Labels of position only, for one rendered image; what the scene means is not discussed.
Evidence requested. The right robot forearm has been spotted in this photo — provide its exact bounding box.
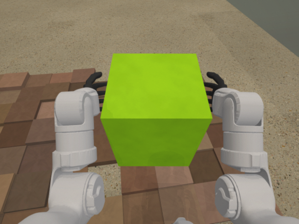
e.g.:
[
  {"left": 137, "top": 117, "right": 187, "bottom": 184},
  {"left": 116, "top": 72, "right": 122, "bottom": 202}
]
[{"left": 212, "top": 88, "right": 276, "bottom": 205}]

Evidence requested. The robot right upper arm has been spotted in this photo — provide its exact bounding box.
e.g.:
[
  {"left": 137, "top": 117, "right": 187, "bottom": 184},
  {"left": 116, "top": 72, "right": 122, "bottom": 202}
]
[{"left": 215, "top": 174, "right": 299, "bottom": 224}]

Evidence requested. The carton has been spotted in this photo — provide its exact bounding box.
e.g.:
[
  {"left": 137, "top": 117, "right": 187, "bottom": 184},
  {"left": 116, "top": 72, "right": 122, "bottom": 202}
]
[{"left": 100, "top": 54, "right": 213, "bottom": 166}]

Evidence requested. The robot left hand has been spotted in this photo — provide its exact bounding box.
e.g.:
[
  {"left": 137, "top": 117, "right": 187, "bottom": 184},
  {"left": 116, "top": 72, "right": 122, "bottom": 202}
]
[{"left": 83, "top": 72, "right": 107, "bottom": 112}]

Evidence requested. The left robot forearm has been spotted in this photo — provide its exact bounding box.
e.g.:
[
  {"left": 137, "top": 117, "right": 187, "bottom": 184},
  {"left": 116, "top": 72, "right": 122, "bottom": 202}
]
[{"left": 48, "top": 87, "right": 100, "bottom": 204}]

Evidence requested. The robot left upper arm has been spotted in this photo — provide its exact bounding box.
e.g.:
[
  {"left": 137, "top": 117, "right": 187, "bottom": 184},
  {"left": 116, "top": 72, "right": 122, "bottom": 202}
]
[{"left": 18, "top": 172, "right": 105, "bottom": 224}]

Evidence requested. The robot right hand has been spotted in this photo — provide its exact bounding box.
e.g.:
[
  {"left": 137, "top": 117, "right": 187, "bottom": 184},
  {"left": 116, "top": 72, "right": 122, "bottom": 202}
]
[{"left": 204, "top": 72, "right": 227, "bottom": 112}]

